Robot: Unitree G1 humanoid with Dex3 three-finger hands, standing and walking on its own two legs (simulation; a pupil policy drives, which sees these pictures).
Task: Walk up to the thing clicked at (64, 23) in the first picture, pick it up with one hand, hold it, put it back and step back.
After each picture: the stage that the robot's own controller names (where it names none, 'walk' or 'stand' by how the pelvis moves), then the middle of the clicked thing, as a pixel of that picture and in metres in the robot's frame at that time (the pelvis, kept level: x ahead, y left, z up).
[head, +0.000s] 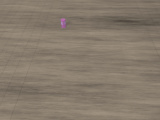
stand; (63, 23) +1.84 +0.30 -0.72
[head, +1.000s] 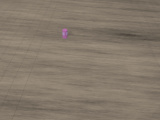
walk; (64, 33) +1.73 +0.21 -0.71
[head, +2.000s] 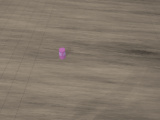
walk; (62, 53) +1.15 +0.21 -0.72
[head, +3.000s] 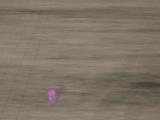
walk; (52, 96) +0.69 +0.27 -0.71
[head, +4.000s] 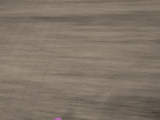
walk; out of the picture +0.43 +0.29 -0.71
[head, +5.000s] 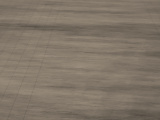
stand; out of the picture +0.35 +0.25 -0.72
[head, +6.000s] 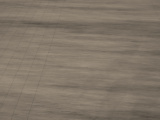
stand; out of the picture +0.32 +0.22 -0.71
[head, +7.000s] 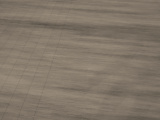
stand; out of the picture +0.30 +0.17 -0.72
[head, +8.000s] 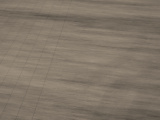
stand; out of the picture +0.32 +0.17 -0.72
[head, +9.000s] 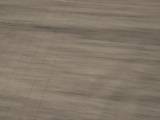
stand; out of the picture +0.28 +0.18 -0.73
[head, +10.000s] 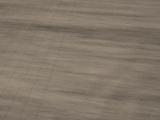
stand; out of the picture +0.28 +0.17 -0.73
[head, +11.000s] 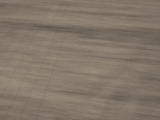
go down; out of the picture +0.28 +0.17 -0.73
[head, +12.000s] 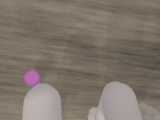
go down; (33, 79) +0.37 +0.19 -0.34
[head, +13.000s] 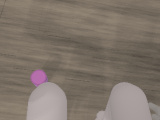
go down; (40, 79) +0.37 +0.19 -0.31
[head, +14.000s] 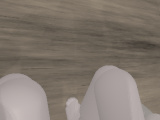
close in; out of the picture +0.36 +0.23 -0.22
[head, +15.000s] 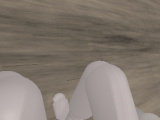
close; out of the picture +0.37 +0.24 -0.22
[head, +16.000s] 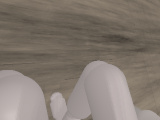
lift; out of the picture +0.36 +0.24 -0.22
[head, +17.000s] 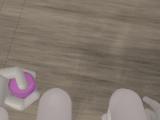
lift; (25, 90) +0.30 +0.21 -0.05
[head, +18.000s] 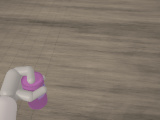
hold; (35, 91) +0.33 +0.18 +0.04
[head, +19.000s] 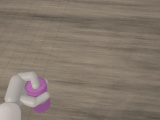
hold; (38, 95) +0.32 +0.17 +0.00
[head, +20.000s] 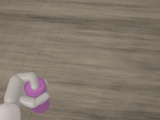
crouch; (38, 95) +0.31 +0.18 +0.01
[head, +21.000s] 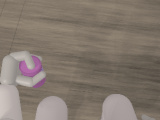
crouch; (33, 72) +0.38 +0.18 -0.08
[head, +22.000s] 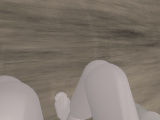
lower; out of the picture +0.39 +0.26 -0.22
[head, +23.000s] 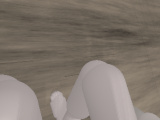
lower; out of the picture +0.39 +0.27 -0.22
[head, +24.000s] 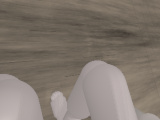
lower; out of the picture +0.39 +0.27 -0.22
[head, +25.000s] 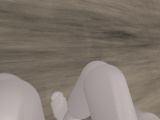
lower; out of the picture +0.39 +0.27 -0.22
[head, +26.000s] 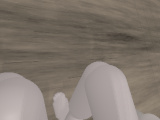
loosen; out of the picture +0.37 +0.25 -0.23
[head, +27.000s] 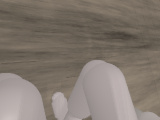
withdraw; out of the picture +0.37 +0.24 -0.22
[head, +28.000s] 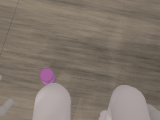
walk; (47, 77) +0.39 +0.19 -0.34
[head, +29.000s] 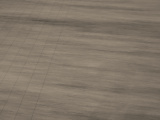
stand; out of the picture +0.31 +0.16 -0.66
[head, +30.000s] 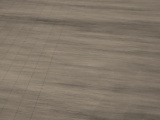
stand; out of the picture +0.32 +0.17 -0.67
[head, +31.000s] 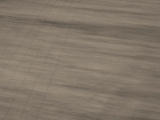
stand; out of the picture +0.32 +0.16 -0.71
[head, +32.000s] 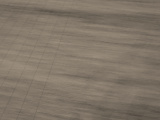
walk; out of the picture +0.35 +0.14 -0.70
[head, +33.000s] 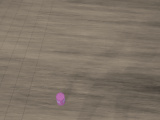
walk; (60, 99) +0.52 +0.17 -0.70
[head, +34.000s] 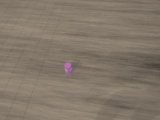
walk; (68, 68) +0.85 +0.20 -0.70
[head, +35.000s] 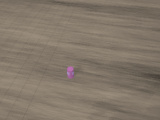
stand; (70, 72) +0.97 +0.16 -0.71
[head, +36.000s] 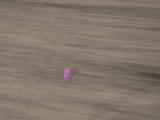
stand; (67, 74) +0.97 +0.18 -0.73
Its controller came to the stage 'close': yes
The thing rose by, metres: 0.72
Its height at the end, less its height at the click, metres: +0.00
